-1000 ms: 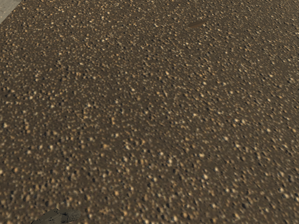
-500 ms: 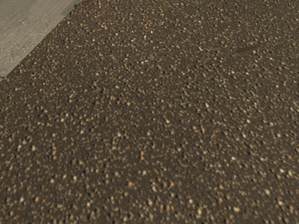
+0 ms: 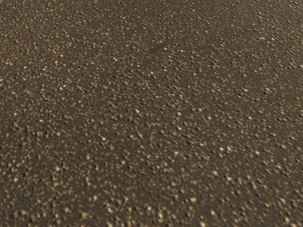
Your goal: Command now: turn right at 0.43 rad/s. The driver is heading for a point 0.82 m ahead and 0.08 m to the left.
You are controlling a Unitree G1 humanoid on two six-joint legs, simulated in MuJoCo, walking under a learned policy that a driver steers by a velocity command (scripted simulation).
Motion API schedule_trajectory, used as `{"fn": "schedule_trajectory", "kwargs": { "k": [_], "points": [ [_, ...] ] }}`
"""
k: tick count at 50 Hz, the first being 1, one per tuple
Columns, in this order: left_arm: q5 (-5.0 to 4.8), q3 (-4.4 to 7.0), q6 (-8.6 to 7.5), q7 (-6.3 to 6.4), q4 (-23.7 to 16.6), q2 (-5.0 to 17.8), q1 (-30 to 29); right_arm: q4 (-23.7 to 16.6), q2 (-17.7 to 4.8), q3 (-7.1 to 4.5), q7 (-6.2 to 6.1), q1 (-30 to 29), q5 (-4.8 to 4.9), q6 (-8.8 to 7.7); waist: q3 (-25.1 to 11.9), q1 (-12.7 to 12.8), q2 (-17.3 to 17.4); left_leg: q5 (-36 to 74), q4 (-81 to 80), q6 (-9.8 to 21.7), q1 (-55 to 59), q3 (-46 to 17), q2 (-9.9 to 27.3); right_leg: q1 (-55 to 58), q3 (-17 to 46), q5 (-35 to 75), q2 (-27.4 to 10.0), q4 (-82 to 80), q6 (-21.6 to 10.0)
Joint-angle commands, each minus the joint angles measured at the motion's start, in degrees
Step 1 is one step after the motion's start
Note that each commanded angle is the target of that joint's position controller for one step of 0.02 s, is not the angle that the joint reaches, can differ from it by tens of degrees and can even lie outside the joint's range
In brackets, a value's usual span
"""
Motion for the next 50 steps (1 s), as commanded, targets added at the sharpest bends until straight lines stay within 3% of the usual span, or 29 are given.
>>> {"fn": "schedule_trajectory", "kwargs": {
  "k": [1, 2, 4, 6, 7, 10, 15, 17, 19, 20, 21, 22, 23, 24, 25, 26, 30, 34, 37, 39, 40, 41, 42, 43, 44, 45, 46, 48, 50],
  "points": [
    [0.81, 3.80, -1.69, 1.10, -3.2, 16.9, 6.5, -6.4, -2.6, -0.70, -0.39, -1.3, 0.33, 1.15, 0.6, 3.1, -20.1, -21.3, 15.7, -2.3, -16.9, -5.6, -5.6, 4.2, 31.9, 19.8, -23.9, -20.5, -11.4],
    [1.01, 3.24, -1.81, 1.60, -2.5, 13.3, 7.4, -6.2, -4.4, -0.87, -0.60, -3.8, 0.18, 1.82, 0.7, 3.8, -11.8, -18.6, 22.6, -2.0, -14.5, -11.5, -3.4, 2.6, 27.1, 22.8, -21.8, -19.3, -13.2],
    [0.61, 1.41, -1.98, 2.18, -3.5, 8.3, -0.3, -3.6, -4.3, -1.14, 0.24, -0.1, 1.50, 1.64, 0.7, -1.0, -8.7, -9.3, 23.4, -1.0, -11.7, -13.4, -3.2, 1.9, 17.2, 21.7, -13.8, -18.7, -9.5],
    [-0.06, 0.65, -2.63, 2.64, -4.1, 6.2, -2.1, -1.4, -5.6, -1.66, 0.67, 3.2, 0.16, 1.38, -2.8, -1.5, -9.0, -5.8, 25.5, -1.0, -10.1, -12.4, -4.2, 6.2, 13.1, 31.4, -10.9, -16.9, -8.6],
    [-0.26, 0.34, -2.91, 2.63, -3.8, 5.6, -1.1, -1.0, -5.2, -1.61, 0.83, 3.5, 0.25, 1.47, -4.1, -1.3, -7.4, -5.6, 25.5, -1.3, -9.2, -12.5, -4.4, 7.7, 12.4, 33.9, -11.0, -16.3, -8.7],
    [-0.22, -0.09, -3.52, 2.90, -2.4, 5.4, 1.2, -0.9, -3.3, -0.92, 0.82, 2.3, 0.81, 2.09, -3.7, -0.1, -6.8, -5.6, 19.1, -2.0, -8.3, -13.1, -4.1, 10.9, 12.6, 32.2, -11.6, -16.3, -8.9],
    [0.50, -0.43, -3.43, 3.15, -0.4, 6.0, 2.3, -0.3, -2.6, -0.15, -0.07, 1.2, 1.05, 2.22, -2.0, 1.7, -8.5, -9.3, 5.7, -1.0, -0.7, -12.4, -5.4, 8.4, 14.6, 27.1, -11.9, -15.4, -9.8],
    [0.53, -0.24, -3.23, 3.11, 1.0, 6.8, 3.9, 0.4, -2.6, 0.14, -0.16, 2.3, 0.69, 1.52, -3.2, 2.2, -8.4, -10.0, 1.4, -0.2, 2.6, -10.9, -6.6, 7.6, 17.5, 8.6, -11.5, -17.9, -10.3],
    [0.24, 0.31, -2.51, 2.94, 1.8, 8.1, 3.7, 1.0, -2.4, 0.27, 0.02, 3.4, 0.04, 0.45, -0.4, 0.9, -7.6, -8.6, -4.5, 1.4, 6.0, -9.0, -7.8, 3.3, 20.5, -11.3, -10.9, -19.8, -10.0],
    [-0.09, 0.23, -2.35, 2.84, 1.8, 7.5, 2.6, 1.8, -1.6, 0.53, 0.05, 5.1, -0.07, -0.21, 1.2, -0.5, -6.4, -6.5, -9.7, 2.7, 10.8, -9.0, -7.8, -1.2, 20.5, -16.9, -10.0, -19.5, -9.0],
    [-0.22, -0.03, -2.59, 2.71, 1.3, 6.1, 0.9, 3.0, -2.0, 0.50, -0.07, 7.9, -0.24, -0.97, 1.9, -2.1, -4.2, -7.7, -12.4, 4.6, 17.2, -12.8, -5.7, -7.7, 19.4, -18.5, -8.2, -16.8, -7.5],
    [-0.13, -0.75, -3.30, 2.39, -0.5, 3.3, -2.6, 4.3, -4.1, 0.24, -0.45, 13.6, -0.56, -1.82, 2.0, -4.6, 2.0, -15.1, -18.2, 7.3, 24.0, -23.0, 2.2, -16.2, 14.5, -15.7, -4.5, -7.5, -5.3],
    [-0.48, -1.21, -4.10, 1.99, -2.6, 1.4, -6.4, 5.7, -9.8, -1.31, -0.34, 16.7, 0.74, -2.27, 4.5, -5.9, 12.7, -29.2, -27.7, 12.3, 23.6, -40.3, 11.2, -24.7, 3.0, -8.8, 4.7, 4.6, -2.6],
    [1.20, -0.31, -4.73, 1.88, -3.4, 5.3, -9.4, 6.4, -9.3, -1.56, -0.04, 15.8, 0.03, -2.56, 9.9, -5.8, 9.2, -27.0, -30.3, 14.9, 19.5, -44.1, 16.0, -27.9, 3.6, -7.8, 1.7, 12.1, -2.2],
    [1.17, 0.14, -5.22, 1.34, -2.5, 5.7, -7.2, 5.8, -7.0, -0.97, 0.21, 13.0, 0.25, -3.09, 9.3, -3.2, 5.2, -24.8, -30.3, 14.7, 19.1, -41.4, 14.2, -27.6, 5.1, -4.7, 0.2, 15.7, -1.9],
    [0.96, 0.25, -5.51, 0.75, -0.8, 5.6, -4.1, 5.3, -6.0, -0.84, 0.37, 10.6, 0.61, -3.50, 8.0, -1.4, 4.3, -21.3, -30.5, 13.3, 19.9, -37.1, 11.6, -26.7, 5.1, -2.3, -0.8, 17.1, -1.3],
    [1.32, 0.13, -5.62, -0.60, 0.3, 3.5, -4.6, 6.6, -4.0, -0.49, 0.65, 11.1, 0.99, -5.23, 4.3, -1.2, 4.1, -3.1, -29.6, 11.3, 21.0, -24.5, 5.9, -24.9, 1.2, 5.5, -2.3, 18.0, 1.1],
    [1.04, -0.53, -5.50, -0.91, -1.9, 2.1, -10.8, 8.4, -4.6, -0.69, 0.91, 13.7, 0.72, -5.74, 5.3, -3.0, 5.0, 4.7, -28.4, 11.1, 18.1, -20.2, 5.5, -21.6, -0.6, 9.3, -3.1, 9.0, 2.2],
    [0.86, -0.36, -5.51, -0.71, -2.5, 3.0, -11.5, 9.0, -6.1, -1.10, 1.00, 13.9, 0.63, -5.87, 5.4, -2.8, 5.8, 10.7, -26.2, 10.4, 16.3, -18.7, 6.5, -15.5, -1.7, 8.8, -2.5, 3.2, 0.9],
    [0.90, 0.11, -5.69, -0.28, -2.1, 3.9, -8.7, 9.2, -7.2, -1.37, 1.05, 12.9, 0.74, -5.72, 4.7, -1.1, 5.7, 16.1, -23.3, 9.6, 15.2, -18.5, 7.8, -9.3, -2.7, 7.8, -1.3, 1.0, -0.8],
    [0.95, 0.56, -5.95, 0.08, -0.7, 4.3, -4.2, 9.1, -7.6, -1.46, 1.08, 11.7, 0.82, -5.57, 3.2, 1.5, 4.9, 22.9, -18.3, 8.7, 14.3, -17.2, 7.1, -3.2, -3.4, 8.2, 0.2, -1.6, -1.6],
    [1.30, 1.40, -6.48, 0.63, 2.4, 5.6, 3.9, 9.4, -7.1, -1.29, 1.19, 11.6, 0.78, -5.38, -0.8, 4.9, 1.9, 29.7, -7.3, 7.4, 12.4, -14.1, 4.2, 6.7, -3.6, 8.1, 1.8, -4.4, -2.6],
    [2.38, 2.59, -7.25, 1.46, 4.7, 9.3, 14.0, 8.4, -5.0, -0.55, 1.35, 11.4, 0.90, -5.33, -7.6, 8.8, -3.9, 22.7, 8.9, 5.8, 3.9, -11.5, 0.5, 20.0, 5.2, 0.8, -5.6, -7.4, -4.7],
    [2.76, 4.16, -7.45, 1.82, 5.8, 16.7, 20.5, 6.1, 1.8, 1.06, 1.54, 15.5, 2.31, -5.37, -14.8, 8.1, -20.7, -9.8, 29.6, 3.2, -12.5, -8.0, -9.0, 30.9, 34.2, -16.7, -23.3, -18.0, -9.7],
    [1.47, 3.36, -7.21, 1.68, 5.4, 13.7, 16.4, 6.8, -3.2, -0.30, 1.17, 12.9, 1.26, -5.06, -11.6, 6.6, -12.3, -13.4, 36.5, 5.1, -15.6, -17.4, -7.9, 23.5, 41.5, -20.3, -23.8, -23.1, -9.5],
    [1.18, 2.35, -7.25, 1.63, 4.1, 10.3, 9.5, 6.2, -3.9, -0.76, 1.55, 10.2, 1.46, -5.03, -4.7, 3.6, -7.7, -8.3, 37.3, 6.1, -16.4, -18.2, -4.6, 16.5, 32.3, -18.9, -22.4, -22.5, -8.2],
    [1.05, 1.46, -7.70, 1.44, 3.6, 6.9, 5.6, 6.4, -3.1, -0.52, 1.99, 9.1, 1.66, -5.17, -1.5, 2.2, -5.0, -3.9, 34.8, 6.2, -14.8, -17.5, -2.5, 11.0, 25.1, -10.4, -19.8, -23.9, -7.1],
    [0.77, 0.44, -8.65, 1.81, 4.2, 3.7, 4.0, 7.4, -1.5, -0.49, 2.47, 10.0, 0.51, -4.08, 0.0, 0.1, -6.6, -0.9, 31.4, 5.5, -11.6, -16.7, -0.8, 6.7, 14.2, 1.1, -15.6, -25.3, -4.6],
    [0.71, 0.25, -9.63, 2.07, 5.4, 3.2, 6.3, 7.3, -0.6, -0.53, 3.11, 9.1, 0.31, -3.05, 0.1, -0.1, -5.8, 1.2, 31.5, 4.9, -11.8, -16.0, -0.9, 6.7, 9.1, 9.1, -15.1, -25.9, -4.7]
  ]
}}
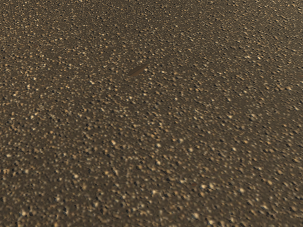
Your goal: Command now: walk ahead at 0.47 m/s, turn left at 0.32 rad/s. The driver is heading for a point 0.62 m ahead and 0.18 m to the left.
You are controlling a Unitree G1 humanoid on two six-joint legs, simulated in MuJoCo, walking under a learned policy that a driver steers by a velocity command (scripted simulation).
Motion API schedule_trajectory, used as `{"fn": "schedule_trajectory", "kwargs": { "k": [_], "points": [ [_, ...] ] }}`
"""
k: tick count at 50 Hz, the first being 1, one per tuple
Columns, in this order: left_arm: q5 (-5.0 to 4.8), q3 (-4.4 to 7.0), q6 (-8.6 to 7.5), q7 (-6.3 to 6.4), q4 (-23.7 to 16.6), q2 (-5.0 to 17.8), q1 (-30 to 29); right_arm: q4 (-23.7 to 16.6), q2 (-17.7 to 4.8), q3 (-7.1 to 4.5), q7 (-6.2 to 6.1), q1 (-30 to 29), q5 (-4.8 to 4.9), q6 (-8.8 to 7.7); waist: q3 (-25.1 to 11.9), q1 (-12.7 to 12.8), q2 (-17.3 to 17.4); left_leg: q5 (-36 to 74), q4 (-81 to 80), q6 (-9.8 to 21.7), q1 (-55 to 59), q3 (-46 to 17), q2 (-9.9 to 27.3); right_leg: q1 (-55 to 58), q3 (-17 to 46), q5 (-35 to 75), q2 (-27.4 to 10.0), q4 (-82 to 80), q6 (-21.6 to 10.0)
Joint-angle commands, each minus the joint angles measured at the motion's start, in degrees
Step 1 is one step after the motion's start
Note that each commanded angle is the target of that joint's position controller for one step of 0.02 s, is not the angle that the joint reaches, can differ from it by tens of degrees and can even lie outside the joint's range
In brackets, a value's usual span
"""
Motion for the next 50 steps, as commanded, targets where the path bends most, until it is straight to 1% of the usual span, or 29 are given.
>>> {"fn": "schedule_trajectory", "kwargs": {
  "k": [1, 6, 9, 13, 16, 17, 18, 19, 20, 21, 22, 23, 24, 25, 26, 27, 30, 33, 37, 38, 40, 42, 44, 45, 46, 47, 48, 49, 50],
  "points": [
    [-0.56, 1.06, -1.96, 0.61, -0.7, 5.4, 4.1, -2.0, -2.1, -0.67, 0.89, 1.7, -0.37, 0.97, 0.5, 0.1, -6.0, 4.7, 1.6, -0.3, -9.4, -2.0, 3.1, 5.3, 12.2, 3.1, -15.8, -16.4, -3.0],
    [-0.61, 0.71, -2.28, 1.04, 1.4, 4.4, 8.4, -5.3, -1.1, -0.39, 1.81, -8.0, -0.45, 1.49, 3.1, 1.1, -4.9, 13.5, -5.1, -1.6, -18.5, -0.1, 3.1, 8.9, 3.8, 12.4, -14.8, -16.9, -2.7],
    [-0.73, 0.49, -2.36, 1.35, 2.6, 4.3, 9.5, -7.7, 0.0, 0.38, 2.34, -14.1, -0.68, 1.28, 4.2, 1.9, -4.9, 17.7, -15.5, -1.9, -16.4, 3.8, 2.1, 9.3, -1.1, 19.8, -13.8, -16.0, -2.1],
    [-0.79, 0.62, -1.81, 2.17, 4.8, 5.6, 12.9, -10.6, 0.2, 0.98, 2.69, -19.8, -0.87, 1.21, 4.8, 3.1, -5.1, 16.4, -25.4, 0.2, -13.3, 8.8, 0.1, 15.1, -4.7, 31.3, -15.1, -13.1, -1.6],
    [-0.62, 1.12, -0.92, 2.99, 5.2, 7.8, 12.1, -10.0, -1.5, 0.28, 2.04, -15.6, -1.01, 1.46, 0.7, 0.4, -7.6, 8.8, -27.0, 3.8, -5.9, 11.8, -4.7, 20.2, -7.1, 56.2, -15.9, -2.8, -0.8],
    [-0.41, 1.43, -0.37, 3.12, 5.1, 8.8, 11.3, -9.0, -2.4, -0.23, 1.72, -11.4, -0.99, 1.43, -1.7, -1.6, -8.3, 5.4, -27.2, 5.3, -1.5, 12.0, -6.5, 20.6, -7.5, 61.3, -16.2, 4.0, -1.1],
    [-0.27, 1.71, 0.19, 2.97, 4.7, 9.7, 10.7, -7.6, -3.9, -1.03, 1.37, -6.0, -1.04, 1.18, -5.0, -3.7, -8.4, 2.9, -29.0, 7.0, 4.8, 11.3, -7.9, 19.2, -7.2, 60.0, -16.6, 13.0, -1.6],
    [-0.45, 1.85, 0.50, 2.51, 4.0, 10.1, 9.6, -5.2, -5.9, -2.24, 0.71, 2.0, -1.55, 0.75, -8.9, -7.6, -6.2, 3.6, -34.3, 9.0, 16.2, 8.9, -8.3, 13.0, -7.6, 50.1, -15.8, 26.4, -0.8],
    [-0.31, 1.32, 0.31, 2.07, 2.2, 7.2, 9.8, -4.3, -11.0, -3.91, -0.20, 6.7, -1.93, 0.71, -13.3, -8.4, 0.8, -2.0, -35.7, 12.4, 29.1, -7.2, 4.1, -1.1, -7.1, 17.3, -12.4, 44.4, 0.6],
    [-1.33, 1.02, -0.18, 0.89, -2.6, 4.0, 9.0, -6.0, -15.8, -5.02, -0.24, 3.7, -1.03, 1.45, -16.6, -4.1, 11.1, -2.2, -43.9, 22.2, 41.6, -41.0, 17.2, -25.2, 0.6, -21.1, 1.5, 63.4, 3.8],
    [-0.75, 1.39, -1.03, 0.66, -4.1, 7.5, 1.5, -5.7, -14.2, -4.73, -0.57, 4.0, 0.17, 1.99, -12.1, -6.0, 0.6, -0.4, -48.1, 20.3, 38.8, -37.4, 16.5, -32.1, 10.0, -15.4, -2.1, 62.9, 3.1],
    [-1.42, 1.07, -1.91, 0.38, -4.9, 6.9, 0.2, -5.6, -11.7, -4.07, -1.02, 1.0, 0.52, 1.84, -6.1, -3.9, -1.4, 4.1, -49.1, 18.1, 31.8, -30.1, 15.6, -32.1, 10.2, -9.6, -4.7, 58.0, 2.8],
    [-1.36, 1.11, -2.16, 0.60, -3.9, 6.9, 1.5, -5.6, -8.9, -3.42, -1.12, -1.4, 0.45, 1.41, -2.1, -0.8, -5.5, 12.4, -49.9, 15.4, 24.4, -24.7, 12.8, -28.3, 10.0, -7.2, -6.7, 52.2, 3.0],
    [-0.32, 1.11, -1.31, 0.71, -3.7, 6.6, 1.9, -5.8, -7.7, -2.98, -1.42, -3.2, 0.73, 0.82, -1.2, 1.2, -6.0, 17.9, -50.1, 13.8, 19.9, -20.2, 9.7, -24.6, 10.3, -7.0, -7.7, 48.7, 3.8],
    [0.66, 0.95, -0.06, 0.56, -3.3, 6.0, 3.5, -6.2, -6.8, -2.53, -1.56, -4.2, 0.91, 0.19, -1.9, 2.5, -4.9, 21.5, -50.5, 13.0, 17.2, -17.1, 7.7, -21.3, 10.4, -6.7, -8.2, 46.3, 4.7],
    [1.10, 0.95, 0.98, 0.32, -3.6, 5.7, 3.6, -6.1, -6.8, -2.38, -1.49, -3.5, 1.16, -0.50, -2.3, 3.0, -4.2, 24.6, -50.6, 12.8, 16.0, -15.7, 6.5, -20.1, 10.0, -7.0, -8.2, 44.5, 5.5],
    [1.09, 0.71, 2.40, -0.25, -5.8, 5.0, -0.8, -5.5, -9.1, -2.82, -1.28, -0.2, 1.18, -1.28, -1.3, 2.2, -2.2, 26.2, -51.5, 11.6, 13.7, -13.4, 3.9, -22.2, 8.2, -2.4, -8.2, 37.9, 7.4],
    [0.83, 0.64, 2.64, -0.36, -8.7, 5.5, -8.5, -5.2, -9.2, -2.84, -1.21, 4.0, 1.06, -1.02, 0.1, -0.7, 0.0, 25.3, -51.7, 9.6, 16.2, -14.4, 3.0, -26.9, 7.8, 4.1, -7.6, 30.1, 8.0],
    [0.52, 0.03, 2.30, -0.86, -11.0, 5.3, -15.1, -4.8, -9.1, -2.66, -1.51, 8.2, 0.86, -0.89, -0.1, -3.5, 1.6, 27.8, -49.9, 8.1, 22.5, -14.8, 2.9, -28.8, 7.7, 9.7, -5.8, 20.8, 7.3],
    [0.43, -0.20, 2.07, -1.02, -11.6, 5.1, -16.8, -4.6, -8.7, -2.50, -1.66, 9.1, 0.72, -0.94, 0.1, -4.2, 1.8, 29.2, -49.5, 7.9, 23.8, -14.6, 3.2, -28.5, 7.3, 10.5, -5.3, 18.5, 6.8],
    [0.18, -0.62, 1.41, -1.05, -12.5, 4.6, -18.7, -4.1, -8.3, -2.14, -2.15, 10.3, 0.39, -0.77, 1.0, -4.9, 1.8, 39.0, -46.6, 6.7, 25.1, -13.3, 3.2, -25.9, 5.9, 11.0, -3.4, 13.8, 5.5],
    [0.07, -0.64, 0.58, -0.74, -11.9, 5.1, -15.9, -4.0, -8.5, -1.96, -2.65, 9.6, 0.13, -0.77, -0.2, -3.4, 3.0, 47.2, -42.9, 4.3, 24.9, -12.8, 3.2, -18.2, 6.0, 10.4, -1.3, 9.1, 3.5],
    [0.23, 0.44, -0.32, 0.11, -8.6, 8.1, -5.9, -4.5, -10.1, -2.17, -2.94, 6.8, 0.16, -1.30, -3.9, 1.1, 4.0, 56.1, -34.4, 1.7, 25.3, -13.3, 2.7, -6.7, 6.2, 9.5, 1.2, 5.6, 1.1],
    [0.44, 0.77, -1.28, 0.64, -6.6, 9.0, 1.2, -4.7, -10.5, -2.18, -2.76, 4.9, 0.84, -1.68, -6.8, 5.4, 2.4, 52.7, -25.3, 0.5, 23.1, -11.6, 0.4, 2.4, 6.9, 18.3, -0.7, 0.1, -0.1],
    [1.33, 1.28, -2.05, 1.30, -5.5, 12.3, 8.6, -6.6, -7.5, -1.34, -2.60, 5.5, 1.53, -2.15, -14.1, 7.0, -2.8, 31.3, -11.6, -0.7, 14.1, -10.0, -2.9, 17.1, 15.6, 39.2, -11.9, 4.6, -2.2],
    [1.36, 2.05, -1.51, 0.77, -5.6, 15.8, 9.4, -5.4, -2.4, -0.80, -3.17, 16.9, 3.62, -1.57, -22.8, 1.8, -16.5, -20.6, 7.7, -2.5, 2.0, -6.0, -12.2, 30.5, 33.6, 73.7, -29.3, 9.9, -11.9],
    [-1.32, 2.12, -0.28, 0.19, -5.9, 13.8, 8.9, -3.3, -6.8, -1.33, -3.75, 19.9, 1.91, -0.68, -26.8, 1.7, -11.0, -18.2, 13.5, -2.4, -0.7, -8.4, -10.9, 28.3, 39.3, 66.2, -28.7, 6.4, -15.2],
    [-1.90, 1.08, 0.06, 0.29, -6.7, 9.0, 2.7, -2.8, -7.6, -1.43, -3.55, 14.6, 0.91, 0.00, -18.4, 1.0, -6.3, -13.1, 13.5, -3.3, -2.4, -8.2, -8.5, 19.4, 33.2, 52.3, -25.1, 2.2, -14.2],
    [-1.67, -0.36, 0.11, 0.39, -7.2, 4.7, -1.8, -4.0, -7.0, -1.16, -3.08, 8.7, 0.09, 0.31, -11.1, 0.9, -3.9, -10.5, 9.2, -3.8, -3.4, -7.3, -6.4, 12.2, 26.5, 45.9, -20.6, -0.5, -11.3]
  ]
}}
